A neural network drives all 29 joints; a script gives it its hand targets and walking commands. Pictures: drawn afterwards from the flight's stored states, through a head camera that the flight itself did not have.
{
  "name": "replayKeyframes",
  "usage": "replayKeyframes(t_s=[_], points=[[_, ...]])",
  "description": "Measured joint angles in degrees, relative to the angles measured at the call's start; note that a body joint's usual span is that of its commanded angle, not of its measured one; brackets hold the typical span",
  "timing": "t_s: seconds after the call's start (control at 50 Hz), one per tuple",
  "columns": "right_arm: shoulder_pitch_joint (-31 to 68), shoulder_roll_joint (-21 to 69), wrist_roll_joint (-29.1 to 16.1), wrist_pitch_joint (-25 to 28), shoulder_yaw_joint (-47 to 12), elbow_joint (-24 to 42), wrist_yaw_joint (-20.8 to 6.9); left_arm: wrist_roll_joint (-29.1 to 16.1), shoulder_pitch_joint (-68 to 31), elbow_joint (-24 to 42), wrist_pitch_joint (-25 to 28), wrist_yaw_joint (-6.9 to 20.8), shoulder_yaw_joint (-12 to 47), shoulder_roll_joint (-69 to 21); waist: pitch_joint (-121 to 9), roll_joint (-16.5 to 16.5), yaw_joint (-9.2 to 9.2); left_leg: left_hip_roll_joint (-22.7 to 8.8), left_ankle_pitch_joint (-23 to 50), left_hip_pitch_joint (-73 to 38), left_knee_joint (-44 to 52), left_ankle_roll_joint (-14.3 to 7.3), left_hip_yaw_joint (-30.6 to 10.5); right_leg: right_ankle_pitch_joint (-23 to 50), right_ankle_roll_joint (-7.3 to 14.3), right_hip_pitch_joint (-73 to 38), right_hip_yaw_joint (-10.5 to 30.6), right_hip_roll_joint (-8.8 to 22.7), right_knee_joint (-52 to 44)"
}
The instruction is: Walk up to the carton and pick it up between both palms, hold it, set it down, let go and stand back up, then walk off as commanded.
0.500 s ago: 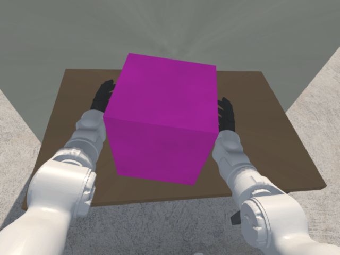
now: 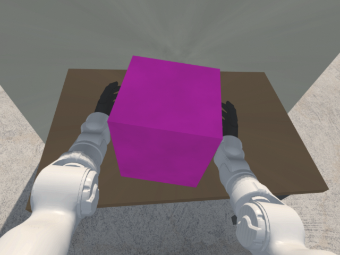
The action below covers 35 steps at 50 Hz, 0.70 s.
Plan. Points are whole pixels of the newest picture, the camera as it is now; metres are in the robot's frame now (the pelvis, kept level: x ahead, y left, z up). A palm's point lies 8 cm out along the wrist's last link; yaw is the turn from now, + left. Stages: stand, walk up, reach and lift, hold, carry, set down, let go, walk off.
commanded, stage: reach and lift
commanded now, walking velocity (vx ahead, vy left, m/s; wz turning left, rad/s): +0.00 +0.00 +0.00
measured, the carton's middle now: (166, 126) +0.45 -0.03 +0.02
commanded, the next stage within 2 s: none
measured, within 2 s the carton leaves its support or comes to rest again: leaves its support in 1.22 s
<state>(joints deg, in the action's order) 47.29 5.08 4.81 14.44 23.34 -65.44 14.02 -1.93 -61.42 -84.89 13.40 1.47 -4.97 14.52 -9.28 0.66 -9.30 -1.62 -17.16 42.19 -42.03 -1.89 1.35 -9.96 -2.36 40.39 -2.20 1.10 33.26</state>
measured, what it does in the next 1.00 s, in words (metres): stands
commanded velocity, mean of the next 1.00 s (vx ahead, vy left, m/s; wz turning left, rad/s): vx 0.00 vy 0.00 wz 0.00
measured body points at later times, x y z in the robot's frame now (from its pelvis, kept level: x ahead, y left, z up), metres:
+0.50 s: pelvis +0.04 -0.01 +0.03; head +0.10 +0.02 +0.47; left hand +0.48 +0.13 +0.06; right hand +0.40 -0.17 +0.05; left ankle +0.02 +0.09 -0.71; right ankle +0.05 -0.15 -0.71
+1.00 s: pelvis +0.04 -0.02 +0.03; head +0.10 +0.02 +0.47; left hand +0.48 +0.13 +0.07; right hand +0.40 -0.17 +0.05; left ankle +0.02 +0.09 -0.71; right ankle +0.05 -0.16 -0.71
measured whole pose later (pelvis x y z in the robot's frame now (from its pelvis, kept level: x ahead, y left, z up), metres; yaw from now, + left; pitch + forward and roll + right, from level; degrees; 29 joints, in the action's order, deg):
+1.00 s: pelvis +0.04 -0.02 +0.03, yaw +2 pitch +12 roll -2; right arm 35.4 10.1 16.7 32.6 33.9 -63.7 13.3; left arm 14.5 -53.2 -80.6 20.8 3.9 -16.1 10.3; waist -4.8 1.8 -5.3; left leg -1.6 -12.4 25.8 -25.8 -0.2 0.3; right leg -5.3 -1.2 23.2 -3.6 0.5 16.1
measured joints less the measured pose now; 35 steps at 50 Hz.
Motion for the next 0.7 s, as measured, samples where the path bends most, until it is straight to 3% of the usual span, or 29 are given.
replayKeyframes(t_s=[0.12,0.22,0.48,0.7], points=[[-3.34,3.24,9.59,4.15,9.97,3.22,-2.56,9.32,0.58,-2.23,4.10,0.46,-8.09,-1.39,2.33,0.40,0.80,0.32,0.70,-5.03,3.45,-0.02,0.09,0.70,-0.04,-5.13,0.00,0.20,-3.57],[-7.17,4.95,12.95,7.69,13.64,5.28,-4.08,13.72,2.98,-3.01,7.54,0.65,-12.91,-2.98,3.43,0.00,1.86,0.23,0.86,-9.76,6.34,0.15,0.12,1.29,-0.07,-10.19,-0.05,0.01,-7.22],[-12.00,5.60,12.41,12.38,11.26,5.62,-3.40,13.87,7.31,-1.06,8.76,1.98,-13.09,-4.05,5.08,-1.16,2.71,0.28,1.67,-16.54,11.85,0.85,-0.48,1.79,0.31,-17.17,-0.81,-0.12,-12.65],[-12.11,5.64,11.24,15.03,9.33,4.04,-1.22,15.16,7.57,1.54,7.70,3.45,-13.79,-3.70,6.56,0.39,3.06,0.09,2.94,-18.11,14.03,1.48,-1.27,2.23,1.01,-18.58,-1.63,-0.37,-13.88]])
